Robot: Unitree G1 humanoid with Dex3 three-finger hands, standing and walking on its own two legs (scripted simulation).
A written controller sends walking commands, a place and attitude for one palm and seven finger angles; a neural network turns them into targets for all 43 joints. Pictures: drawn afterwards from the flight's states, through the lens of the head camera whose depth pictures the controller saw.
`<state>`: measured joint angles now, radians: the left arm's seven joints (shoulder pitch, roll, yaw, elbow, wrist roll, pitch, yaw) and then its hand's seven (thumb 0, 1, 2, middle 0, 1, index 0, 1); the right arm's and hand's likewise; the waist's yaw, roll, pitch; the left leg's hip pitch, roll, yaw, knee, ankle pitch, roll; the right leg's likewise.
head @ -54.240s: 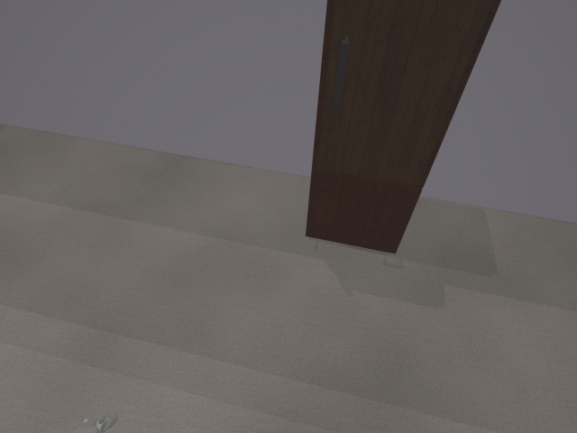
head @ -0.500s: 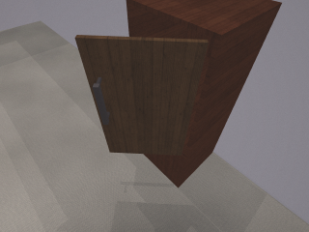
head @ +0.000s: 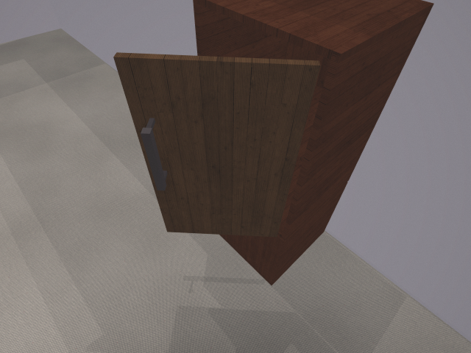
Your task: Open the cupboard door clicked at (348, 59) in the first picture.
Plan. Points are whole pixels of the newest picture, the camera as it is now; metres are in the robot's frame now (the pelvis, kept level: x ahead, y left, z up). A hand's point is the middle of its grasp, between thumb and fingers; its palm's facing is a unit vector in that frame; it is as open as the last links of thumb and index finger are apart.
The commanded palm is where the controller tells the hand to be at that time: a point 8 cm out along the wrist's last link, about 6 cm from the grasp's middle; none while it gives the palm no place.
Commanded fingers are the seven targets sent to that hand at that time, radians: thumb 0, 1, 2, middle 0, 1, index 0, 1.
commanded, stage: look again from close up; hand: left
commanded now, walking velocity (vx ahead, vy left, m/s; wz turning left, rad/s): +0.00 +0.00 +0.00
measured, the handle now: (156, 156) +0.51 +0.21 +0.02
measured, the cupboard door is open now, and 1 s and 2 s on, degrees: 44 44 44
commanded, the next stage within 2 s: raise the hand with hooked fingers in 0.10 s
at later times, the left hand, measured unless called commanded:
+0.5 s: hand (141, 288) +0.22 +0.17 +0.00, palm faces +0.08 -1.00 +0.01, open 8.0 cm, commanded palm +0.13 +0.24 -0.06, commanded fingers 0.00 0.53 0.74 -0.23 -0.54 -0.23 -0.54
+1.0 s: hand (123, 298) +0.21 +0.21 -0.03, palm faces -0.02 -1.00 -0.01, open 10.9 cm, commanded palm +0.17 +0.27 -0.02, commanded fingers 0.00 -0.06 0.49 -0.27 -0.92 -0.27 -0.92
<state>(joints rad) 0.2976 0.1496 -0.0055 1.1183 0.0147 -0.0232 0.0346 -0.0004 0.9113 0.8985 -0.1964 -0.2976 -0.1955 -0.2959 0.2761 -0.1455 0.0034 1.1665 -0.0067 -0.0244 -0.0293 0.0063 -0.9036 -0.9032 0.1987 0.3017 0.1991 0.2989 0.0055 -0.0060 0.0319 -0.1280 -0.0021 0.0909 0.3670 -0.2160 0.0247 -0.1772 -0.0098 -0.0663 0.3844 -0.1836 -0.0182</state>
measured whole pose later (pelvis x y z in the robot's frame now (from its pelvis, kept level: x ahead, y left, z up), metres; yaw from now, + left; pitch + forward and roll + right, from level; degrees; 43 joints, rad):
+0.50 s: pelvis +0.00 +0.00 -0.04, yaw +1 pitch +6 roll +1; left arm 0.31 0.16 0.13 0.23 -0.23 -0.52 -0.18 0.00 0.75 0.83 -0.20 -0.40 -0.20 -0.40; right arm 0.18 -0.24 -0.03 0.66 0.02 -0.26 0.00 0.01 -0.90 -0.90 0.20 0.30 0.20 0.30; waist -0.03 -0.03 -0.10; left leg -0.48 0.00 0.08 0.78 -0.40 0.02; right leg -0.53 -0.04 -0.07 0.80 -0.37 -0.03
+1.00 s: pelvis -0.01 -0.01 -0.07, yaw +2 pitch +12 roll -1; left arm 0.30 0.30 0.26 0.10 -0.35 -0.24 -0.40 0.00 0.17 0.59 -0.25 -0.77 -0.25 -0.77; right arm 0.24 -0.18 0.05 0.57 0.05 -0.20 -0.06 0.02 -0.90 -0.90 0.21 0.30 0.21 0.30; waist -0.02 0.03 -0.10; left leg -0.75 0.04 0.03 1.03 -0.49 0.01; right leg -0.75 -0.02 -0.12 0.98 -0.44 -0.04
